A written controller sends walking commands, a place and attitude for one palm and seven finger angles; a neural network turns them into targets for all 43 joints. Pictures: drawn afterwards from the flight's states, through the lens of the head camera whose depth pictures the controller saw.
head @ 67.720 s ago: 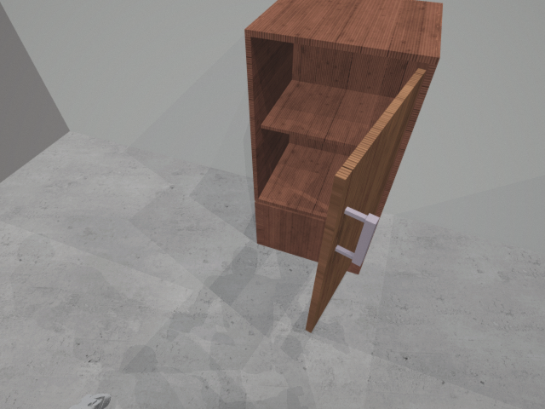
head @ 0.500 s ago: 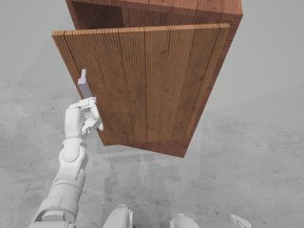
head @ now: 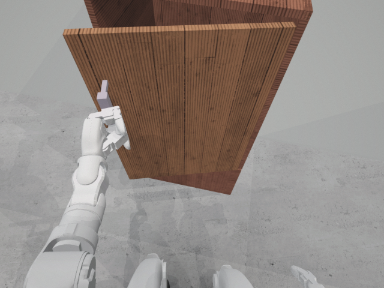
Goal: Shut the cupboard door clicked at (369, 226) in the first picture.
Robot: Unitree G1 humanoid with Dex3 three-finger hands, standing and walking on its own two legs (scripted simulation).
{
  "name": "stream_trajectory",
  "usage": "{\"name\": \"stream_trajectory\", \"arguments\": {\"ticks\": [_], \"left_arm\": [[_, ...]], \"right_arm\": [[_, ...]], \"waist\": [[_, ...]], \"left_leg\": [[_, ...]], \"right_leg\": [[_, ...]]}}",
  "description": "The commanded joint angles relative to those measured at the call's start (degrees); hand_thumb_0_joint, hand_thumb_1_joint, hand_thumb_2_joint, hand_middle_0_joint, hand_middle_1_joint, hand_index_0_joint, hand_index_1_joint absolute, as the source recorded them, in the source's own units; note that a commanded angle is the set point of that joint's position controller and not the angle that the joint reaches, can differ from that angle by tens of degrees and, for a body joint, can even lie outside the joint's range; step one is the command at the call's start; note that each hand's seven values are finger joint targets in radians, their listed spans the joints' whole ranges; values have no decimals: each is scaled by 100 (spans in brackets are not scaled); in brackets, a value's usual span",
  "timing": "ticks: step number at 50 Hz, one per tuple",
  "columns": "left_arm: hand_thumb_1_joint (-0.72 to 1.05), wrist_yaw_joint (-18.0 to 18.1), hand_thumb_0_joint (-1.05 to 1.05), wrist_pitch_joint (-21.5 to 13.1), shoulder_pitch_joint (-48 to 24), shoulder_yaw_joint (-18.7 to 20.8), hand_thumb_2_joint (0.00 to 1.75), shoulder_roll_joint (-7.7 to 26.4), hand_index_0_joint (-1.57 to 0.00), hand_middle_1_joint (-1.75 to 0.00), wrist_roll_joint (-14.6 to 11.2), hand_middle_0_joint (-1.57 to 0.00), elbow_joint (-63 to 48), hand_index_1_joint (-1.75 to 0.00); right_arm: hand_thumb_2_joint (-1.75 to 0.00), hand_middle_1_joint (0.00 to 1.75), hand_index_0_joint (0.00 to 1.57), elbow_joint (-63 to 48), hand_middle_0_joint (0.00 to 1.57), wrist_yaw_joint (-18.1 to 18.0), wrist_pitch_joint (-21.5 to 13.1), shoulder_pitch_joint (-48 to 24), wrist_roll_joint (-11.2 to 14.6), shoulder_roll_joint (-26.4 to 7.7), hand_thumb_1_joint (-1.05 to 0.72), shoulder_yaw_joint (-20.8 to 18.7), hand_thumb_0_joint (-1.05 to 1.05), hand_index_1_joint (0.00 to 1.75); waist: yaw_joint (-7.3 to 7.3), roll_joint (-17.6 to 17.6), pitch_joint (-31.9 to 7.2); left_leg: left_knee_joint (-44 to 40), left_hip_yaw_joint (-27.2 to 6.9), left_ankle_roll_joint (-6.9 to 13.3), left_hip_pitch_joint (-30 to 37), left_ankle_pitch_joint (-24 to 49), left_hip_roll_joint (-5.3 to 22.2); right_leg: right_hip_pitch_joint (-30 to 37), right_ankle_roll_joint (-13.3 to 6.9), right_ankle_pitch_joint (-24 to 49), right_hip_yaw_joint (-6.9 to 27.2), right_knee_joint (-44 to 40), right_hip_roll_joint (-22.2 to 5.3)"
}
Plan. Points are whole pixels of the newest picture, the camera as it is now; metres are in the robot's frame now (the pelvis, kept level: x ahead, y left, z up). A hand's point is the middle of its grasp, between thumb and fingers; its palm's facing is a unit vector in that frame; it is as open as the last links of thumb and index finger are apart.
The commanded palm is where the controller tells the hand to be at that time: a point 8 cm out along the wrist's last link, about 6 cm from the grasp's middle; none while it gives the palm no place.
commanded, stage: push the door shut along its arc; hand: left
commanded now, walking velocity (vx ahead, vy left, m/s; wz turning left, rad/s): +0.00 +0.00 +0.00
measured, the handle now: (111, 110) +0.49 +0.19 +0.06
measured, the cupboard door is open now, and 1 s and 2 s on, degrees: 18 6 0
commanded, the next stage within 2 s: pull the fist back off the door in 1.60 s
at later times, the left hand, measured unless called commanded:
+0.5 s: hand (130, 116) +0.47 +0.15 +0.06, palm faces -0.08 -1.00 -0.05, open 3.1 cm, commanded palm +0.47 +0.18 +0.06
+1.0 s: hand (152, 91) +0.54 +0.10 +0.06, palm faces -0.20 -0.98 -0.04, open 3.1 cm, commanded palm +0.54 +0.15 +0.06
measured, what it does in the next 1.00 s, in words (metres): stands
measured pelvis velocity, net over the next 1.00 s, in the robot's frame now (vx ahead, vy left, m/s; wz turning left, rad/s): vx -0.01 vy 0.00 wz -0.05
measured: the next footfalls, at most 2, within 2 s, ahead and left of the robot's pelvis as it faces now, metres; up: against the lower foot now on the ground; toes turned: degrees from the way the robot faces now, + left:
none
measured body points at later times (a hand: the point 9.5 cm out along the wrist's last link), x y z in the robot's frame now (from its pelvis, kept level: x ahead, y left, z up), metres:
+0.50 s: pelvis -0.01 +0.00 -0.02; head +0.09 +0.02 +0.42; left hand +0.47 +0.20 +0.06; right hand +0.03 -0.27 -0.13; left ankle +0.06 +0.11 -0.65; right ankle +0.00 -0.12 -0.65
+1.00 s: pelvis -0.01 +0.00 -0.03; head +0.14 +0.00 +0.39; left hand +0.55 +0.15 +0.07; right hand -0.03 -0.26 -0.15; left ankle +0.06 +0.11 -0.65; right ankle +0.00 -0.12 -0.65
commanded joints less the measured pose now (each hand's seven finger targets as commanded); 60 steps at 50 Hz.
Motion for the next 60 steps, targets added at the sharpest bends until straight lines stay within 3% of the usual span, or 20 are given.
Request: {"name": "stream_trajectory", "arguments": {"ticks": [1,4,6,9,11,13,17,19,25,29,32,35,37,41,47,51,54,56,59,60], "left_arm": [[90,-245,0,-280,-2293,170,90,742,-130,-150,-101,-130,-818,-150],[90,-378,0,-314,-2813,207,90,899,-130,-150,-89,-130,-690,-150],[90,-461,0,-342,-3045,91,90,813,-130,-150,-66,-130,-499,-150],[90,-552,0,-405,-3421,128,90,925,-130,-150,-52,-130,-420,-150],[90,-629,0,-407,-3648,-4,90,771,-130,-150,-91,-130,-328,-150],[90,-682,0,-390,-3817,206,90,1119,-130,-150,-92,-130,-145,-150],[90,-793,0,-342,-4357,245,90,1283,-130,-150,-62,-130,212,-150],[90,-864,0,-333,-4534,329,90,1451,-130,-150,-46,-130,292,-150],[90,-999,0,-226,-5156,188,90,1393,-130,-150,1,-130,634,-150],[90,-1034,0,-155,-5390,380,90,1671,-130,-150,40,-130,719,-150],[90,-1067,0,-89,-5572,376,90,1714,-130,-150,102,-130,806,-150],[90,-1038,0,19,-5730,671,90,2112,-130,-150,167,-130,1014,-150],[90,-1058,0,51,-5898,589,90,2087,-130,-150,242,-130,1042,-150],[90,-1106,0,137,-5886,981,90,2593,-130,-150,297,-130,1221,-150],[90,-1325,0,350,-5961,1128,90,2902,-130,-150,387,-130,1278,-150],[90,-1491,0,481,-6321,973,90,2831,-130,-150,381,-130,1332,-150],[90,-1557,0,541,-6724,778,90,2637,-130,-150,343,-130,1237,-150],[90,-1581,0,598,-6902,844,90,2819,-130,-150,368,-130,1332,-150],[90,-1633,0,667,-7227,604,90,2608,-130,-150,378,-130,1439,-150],[90,-1636,0,690,-7294,631,90,2692,-130,-150,407,-130,1524,-150]], "right_arm": [[-90,30,20,-457,20,-9,-134,507,10,-909,-90,-350,0,30],[-90,30,20,-408,20,-30,-106,589,12,-956,-90,-367,0,30],[-90,30,20,-367,20,-25,-87,611,29,-948,-90,-364,0,30],[-90,30,20,-307,20,-21,-93,720,8,-1004,-90,-400,0,30],[-90,30,20,-267,20,-1,-92,741,17,-984,-90,-401,0,30],[-90,30,20,-244,20,-20,-67,788,25,-1036,-90,-380,0,30],[-90,30,20,-169,20,-37,-81,879,26,-1076,-90,-362,0,30],[-90,30,20,-158,20,-31,-101,962,2,-1110,-90,-351,0,30],[-90,30,20,-87,20,16,-150,1121,-16,-1165,-90,-349,0,30],[-90,30,20,-92,20,45,-159,1280,-55,-1210,-90,-344,0,30],[-90,30,20,-78,20,83,-143,1336,-57,-1202,-90,-337,0,30],[-90,30,20,-92,20,87,-111,1440,-64,-1236,-90,-302,0,30],[-90,30,20,-98,20,103,-101,1472,-72,-1222,-90,-297,0,30],[-90,30,20,-159,20,125,-78,1580,-81,-1243,-90,-264,0,30],[-90,30,20,-226,20,146,-21,1732,-71,-1229,-90,-231,0,30],[-90,30,20,-176,20,122,16,1807,-35,-1219,-90,-222,0,30],[-90,30,20,-120,20,111,-29,1879,-48,-1228,-90,-230,0,30],[-90,30,20,-46,20,92,-40,1890,-44,-1253,-90,-218,0,30],[-90,30,20,-5,20,82,-99,1908,-54,-1240,-90,-188,0,30],[-90,30,20,38,20,73,-100,1917,-54,-1271,-90,-183,0,30]], "waist": [[-156,-63,-2095],[-263,-41,-2028],[-331,-39,-1960],[-368,171,-2163],[-439,191,-2250],[-438,128,-2241],[-597,86,-2108],[-575,286,-2246],[-783,519,-2397],[-790,590,-2665],[-831,668,-2663],[-885,524,-2675],[-953,571,-2662],[-893,607,-2850],[-920,636,-3018],[-1108,582,-2912],[-1240,723,-2987],[-1282,770,-3007],[-1396,963,-2908],[-1419,972,-2927]], "left_leg": [[-644,-319,26,2236,1097,-104],[-601,-353,50,2187,972,-103],[-614,-403,41,2204,871,-91],[-560,-474,41,2387,920,-75],[-543,-495,39,2471,927,-75],[-511,-502,51,2258,828,-76],[-473,-553,78,2071,537,-62],[-430,-586,80,2090,580,-67],[-351,-764,55,2253,519,-10],[-233,-788,73,2214,704,-10],[-177,-781,65,2157,721,5],[-73,-753,100,1908,809,24],[-11,-740,107,1825,732,29],[134,-668,131,1611,989,35],[318,-564,162,1355,1300,42],[425,-554,189,1278,1351,54],[477,-597,210,1456,1392,57],[538,-618,203,1413,1324,78],[606,-639,220,1425,1322,62],[628,-679,202,1466,1306,84]], "right_leg": [[142,-44,1797,88,-988,86],[-10,-44,1651,114,-993,86],[-177,-57,1485,90,-993,84],[-372,-82,1401,78,-928,98],[-437,-83,1377,59,-937,93],[-411,-84,1289,97,-914,96],[-653,-78,1005,107,-920,107],[-699,-110,1001,114,-848,122],[-1256,-124,869,32,-682,126],[-1283,-140,926,31,-577,147],[-1350,-136,924,35,-567,154],[-1315,-117,977,55,-510,175],[-1400,-111,920,71,-500,181],[-1208,-113,1102,117,-432,216],[-972,-86,1489,172,-362,253],[-1077,-64,1608,180,-368,271],[-1302,-75,1558,169,-374,283],[-1390,-81,1461,152,-359,287],[-1638,-100,1386,143,-338,301],[-1747,-104,1321,112,-316,299]]}}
